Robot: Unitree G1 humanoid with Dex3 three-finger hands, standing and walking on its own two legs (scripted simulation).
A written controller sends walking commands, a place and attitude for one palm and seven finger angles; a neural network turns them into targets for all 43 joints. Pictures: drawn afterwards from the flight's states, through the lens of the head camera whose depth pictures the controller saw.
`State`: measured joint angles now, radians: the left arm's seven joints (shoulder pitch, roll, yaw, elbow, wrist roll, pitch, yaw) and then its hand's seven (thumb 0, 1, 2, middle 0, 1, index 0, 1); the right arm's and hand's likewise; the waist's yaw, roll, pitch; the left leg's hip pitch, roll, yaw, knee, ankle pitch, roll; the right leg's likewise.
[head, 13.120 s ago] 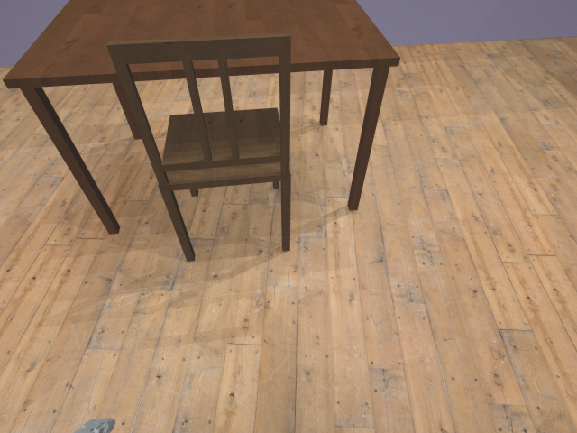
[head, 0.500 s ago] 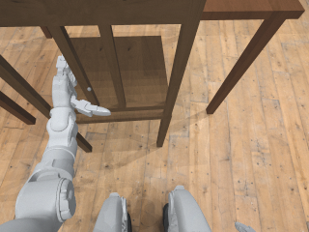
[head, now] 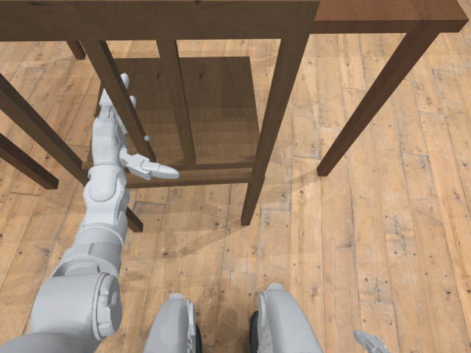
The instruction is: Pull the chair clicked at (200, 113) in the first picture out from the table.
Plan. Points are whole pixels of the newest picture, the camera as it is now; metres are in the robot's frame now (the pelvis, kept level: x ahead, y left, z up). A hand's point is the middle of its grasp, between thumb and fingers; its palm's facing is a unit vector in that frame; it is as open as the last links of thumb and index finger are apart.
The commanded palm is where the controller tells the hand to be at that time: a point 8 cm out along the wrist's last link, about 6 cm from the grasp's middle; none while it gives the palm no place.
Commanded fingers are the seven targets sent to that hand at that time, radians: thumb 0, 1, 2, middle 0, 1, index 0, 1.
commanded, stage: hook a spindle and tug to test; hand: left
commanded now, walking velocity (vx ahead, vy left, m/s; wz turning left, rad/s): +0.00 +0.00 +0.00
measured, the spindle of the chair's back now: (129, 118) +0.50 +0.16 +0.04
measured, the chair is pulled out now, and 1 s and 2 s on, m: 0.00 0.01 0.08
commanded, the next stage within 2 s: step backward, pulling the chair out in 1.28 s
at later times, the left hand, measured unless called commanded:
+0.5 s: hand (144, 136) +0.47 +0.13 +0.03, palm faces +0.05 -1.00 -0.05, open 8.8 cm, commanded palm +0.44 +0.18 +0.03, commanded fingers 0.00 0.73 0.83 -0.50 -1.45 -0.50 -1.45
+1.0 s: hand (146, 143) +0.45 +0.13 +0.03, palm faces +0.04 -1.00 -0.04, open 5.5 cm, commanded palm +0.41 +0.18 +0.03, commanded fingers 0.00 0.90 0.90 -0.50 -1.45 -0.50 -1.45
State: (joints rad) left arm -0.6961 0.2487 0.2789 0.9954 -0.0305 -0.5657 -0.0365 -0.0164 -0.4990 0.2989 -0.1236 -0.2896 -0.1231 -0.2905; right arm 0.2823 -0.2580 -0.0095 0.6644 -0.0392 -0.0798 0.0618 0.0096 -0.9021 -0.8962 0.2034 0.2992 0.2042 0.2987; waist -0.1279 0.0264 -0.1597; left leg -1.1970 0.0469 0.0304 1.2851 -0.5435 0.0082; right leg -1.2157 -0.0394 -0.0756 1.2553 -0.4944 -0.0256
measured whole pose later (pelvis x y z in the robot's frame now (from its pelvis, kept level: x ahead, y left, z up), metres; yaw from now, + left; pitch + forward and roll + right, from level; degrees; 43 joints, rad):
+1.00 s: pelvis +0.02 +0.00 +0.01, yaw -1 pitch +26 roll +0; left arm -0.51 0.20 0.24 0.78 -0.08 -0.52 -0.02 0.01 0.74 0.78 -0.43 -1.42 -0.38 -1.45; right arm 0.28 -0.24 -0.02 0.65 -0.03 -0.07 0.07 0.01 -0.90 -0.90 0.20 0.30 0.20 0.30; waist -0.11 0.03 -0.17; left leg -1.13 0.05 0.04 1.24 -0.56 0.00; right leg -1.16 -0.03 -0.06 1.22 -0.51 -0.02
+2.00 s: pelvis +0.01 +0.00 +0.12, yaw -3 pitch +11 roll -1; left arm -0.45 0.19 0.06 0.91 -0.08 -0.21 0.09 0.07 0.72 0.76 -0.30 -1.14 -0.49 -1.45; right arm 0.21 -0.26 -0.03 0.67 0.04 0.12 -0.10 0.01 -0.90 -0.90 0.20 0.30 0.20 0.30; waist -0.10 0.01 0.06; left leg -0.49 0.06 0.09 0.54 -0.23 0.00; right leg -0.51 0.02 -0.03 0.47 -0.15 -0.01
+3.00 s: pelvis -0.03 +0.00 +0.11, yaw -1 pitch +6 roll +0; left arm -0.49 0.13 -0.01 1.00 -0.08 -0.23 0.13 0.06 0.70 0.75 -0.29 -1.13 -0.49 -1.45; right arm 0.19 -0.26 -0.01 0.74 0.06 0.01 -0.11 0.01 -0.90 -0.90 0.20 0.30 0.21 0.30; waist -0.07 0.02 0.12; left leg -0.45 0.03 0.07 0.53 -0.18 0.00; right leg -0.48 -0.01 -0.05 0.51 -0.13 -0.02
